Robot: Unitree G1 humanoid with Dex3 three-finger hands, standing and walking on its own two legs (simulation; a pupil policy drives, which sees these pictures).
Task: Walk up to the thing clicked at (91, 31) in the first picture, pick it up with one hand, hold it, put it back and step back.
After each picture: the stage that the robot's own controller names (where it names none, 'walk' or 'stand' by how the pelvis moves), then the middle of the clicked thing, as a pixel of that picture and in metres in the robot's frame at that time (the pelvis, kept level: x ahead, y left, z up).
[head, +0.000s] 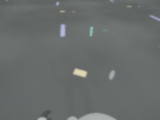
stand; (91, 31) +2.38 +0.05 -0.66
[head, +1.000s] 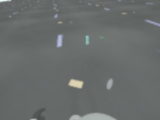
walk; (87, 40) +2.24 +0.26 -0.64
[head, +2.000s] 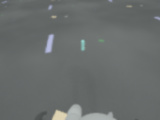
walk; (82, 45) +1.61 +0.30 -0.65
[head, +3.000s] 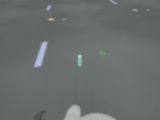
walk; (79, 60) +1.08 +0.27 -0.65
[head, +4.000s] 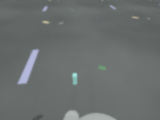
walk; (74, 79) +0.69 +0.20 -0.63
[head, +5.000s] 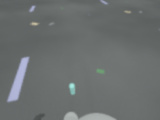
walk; (72, 89) +0.49 +0.21 -0.63
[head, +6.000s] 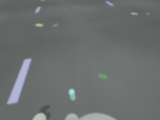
stand; (72, 95) +0.42 +0.21 -0.64
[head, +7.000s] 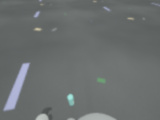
stand; (71, 100) +0.39 +0.21 -0.66
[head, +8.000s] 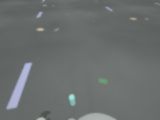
stand; (72, 100) +0.39 +0.21 -0.66
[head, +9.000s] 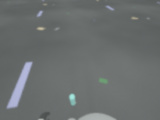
stand; (72, 100) +0.38 +0.20 -0.66
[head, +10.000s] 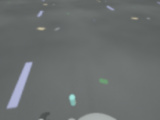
stand; (72, 100) +0.38 +0.20 -0.66
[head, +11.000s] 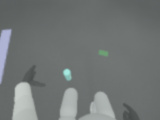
go down; (67, 75) +0.43 +0.20 -0.45
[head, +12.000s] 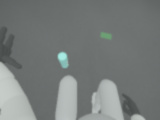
go down; (63, 61) +0.46 +0.23 -0.28
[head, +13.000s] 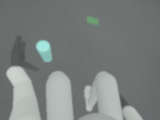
close in; (45, 53) +0.45 +0.27 -0.18
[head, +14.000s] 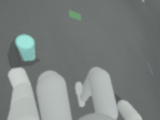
close; (27, 51) +0.44 +0.29 -0.16
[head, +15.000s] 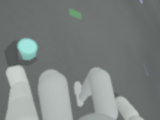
lift; (28, 53) +0.42 +0.29 -0.16
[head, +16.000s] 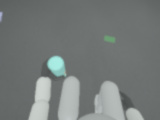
lift; (59, 70) +0.33 +0.23 -0.02
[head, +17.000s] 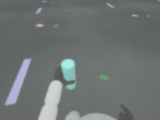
hold; (69, 76) +0.32 +0.15 +0.07
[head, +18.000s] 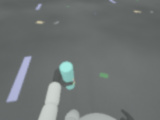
hold; (68, 77) +0.31 +0.16 +0.04
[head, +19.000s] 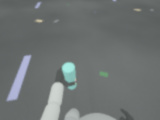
crouch; (70, 77) +0.32 +0.14 +0.03
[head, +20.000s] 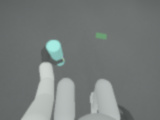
crouch; (57, 55) +0.45 +0.20 -0.04
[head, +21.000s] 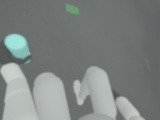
lower; (21, 52) +0.44 +0.30 -0.17
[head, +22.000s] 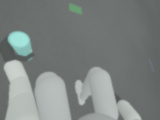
lower; (24, 49) +0.44 +0.30 -0.16
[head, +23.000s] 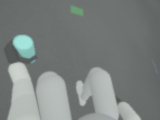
lower; (27, 52) +0.43 +0.29 -0.16
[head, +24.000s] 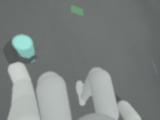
lower; (27, 51) +0.43 +0.29 -0.16
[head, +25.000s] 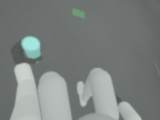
draw back; (33, 52) +0.43 +0.27 -0.15
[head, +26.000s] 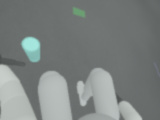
rise; (33, 52) +0.43 +0.28 -0.16
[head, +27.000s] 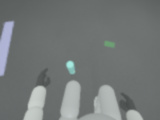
walk; (71, 68) +0.46 +0.20 -0.37
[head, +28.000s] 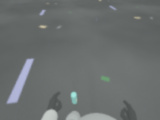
stand; (74, 98) +0.40 +0.17 -0.60
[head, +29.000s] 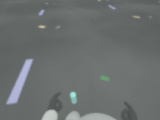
stand; (73, 98) +0.40 +0.18 -0.60
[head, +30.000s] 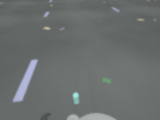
stand; (76, 98) +0.41 +0.17 -0.64
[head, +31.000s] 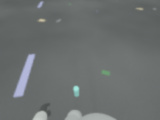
walk; (76, 91) +0.44 +0.16 -0.64
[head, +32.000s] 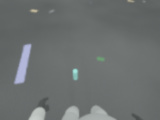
walk; (75, 74) +0.64 +0.18 -0.64
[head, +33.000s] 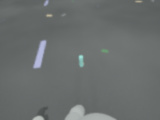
walk; (81, 61) +0.97 +0.23 -0.63
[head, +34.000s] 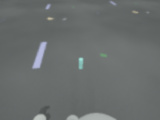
stand; (80, 63) +1.01 +0.19 -0.64
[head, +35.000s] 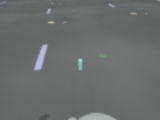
stand; (80, 64) +1.05 +0.21 -0.66
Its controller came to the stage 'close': yes
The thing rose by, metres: 0.68
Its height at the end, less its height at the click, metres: +0.00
